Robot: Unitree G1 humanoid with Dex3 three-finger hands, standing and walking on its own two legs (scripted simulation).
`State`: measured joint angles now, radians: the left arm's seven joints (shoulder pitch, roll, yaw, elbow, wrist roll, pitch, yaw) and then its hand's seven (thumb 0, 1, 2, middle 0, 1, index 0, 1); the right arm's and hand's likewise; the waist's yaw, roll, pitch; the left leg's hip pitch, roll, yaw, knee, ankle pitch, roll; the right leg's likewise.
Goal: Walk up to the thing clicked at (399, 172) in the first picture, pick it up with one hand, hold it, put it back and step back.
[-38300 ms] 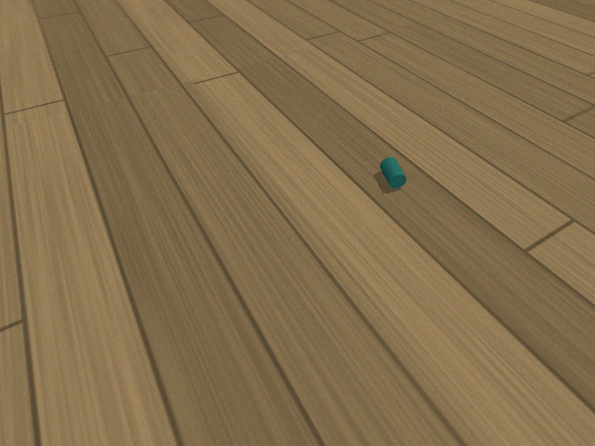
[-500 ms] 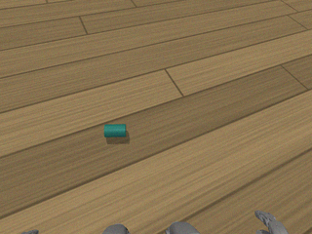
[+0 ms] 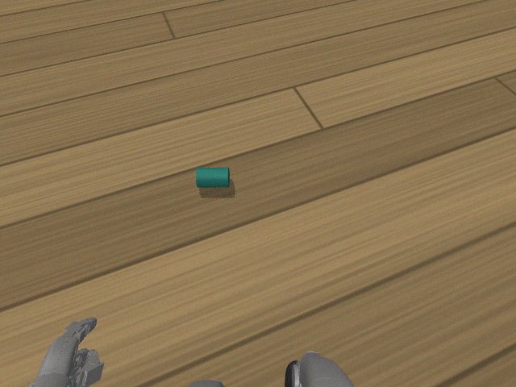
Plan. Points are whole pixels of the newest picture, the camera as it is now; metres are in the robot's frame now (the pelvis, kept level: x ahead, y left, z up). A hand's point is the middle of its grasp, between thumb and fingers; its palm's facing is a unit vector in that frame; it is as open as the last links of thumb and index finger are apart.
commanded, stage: step back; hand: left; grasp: from above
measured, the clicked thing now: (213, 177) +0.95 +0.20 -0.71
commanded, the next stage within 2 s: stand in 1.56 s
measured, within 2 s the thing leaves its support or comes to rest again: neither
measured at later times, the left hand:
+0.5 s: hand out of the picture -0.12 +0.24 -0.12, palm faces -0.04 -0.90 -0.43, open 7.4 cm
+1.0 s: hand out of the picture -0.13 +0.23 -0.13, palm faces +0.02 -0.92 -0.40, open 7.4 cm
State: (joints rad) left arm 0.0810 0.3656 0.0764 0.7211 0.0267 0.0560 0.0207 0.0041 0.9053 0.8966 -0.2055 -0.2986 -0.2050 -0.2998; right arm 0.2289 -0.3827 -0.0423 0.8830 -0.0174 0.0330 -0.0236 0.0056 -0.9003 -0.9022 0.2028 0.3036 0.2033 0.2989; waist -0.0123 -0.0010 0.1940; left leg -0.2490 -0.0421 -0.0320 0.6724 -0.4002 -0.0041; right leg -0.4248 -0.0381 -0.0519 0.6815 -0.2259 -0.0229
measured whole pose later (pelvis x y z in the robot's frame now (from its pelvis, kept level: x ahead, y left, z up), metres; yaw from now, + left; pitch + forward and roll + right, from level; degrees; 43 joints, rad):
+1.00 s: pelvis -0.21 -0.04 +0.01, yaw +0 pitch -4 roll -1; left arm 0.21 0.37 0.08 0.97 0.03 -0.03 -0.01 0.01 0.91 0.90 -0.20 -0.30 -0.20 -0.30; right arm 0.24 -0.38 -0.06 0.97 -0.03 0.01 0.02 0.01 -0.90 -0.90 0.21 0.30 0.21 0.30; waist -0.01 0.04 0.07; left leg -0.22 0.04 -0.08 0.69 -0.42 0.00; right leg -0.28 0.02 -0.05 0.60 -0.25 -0.03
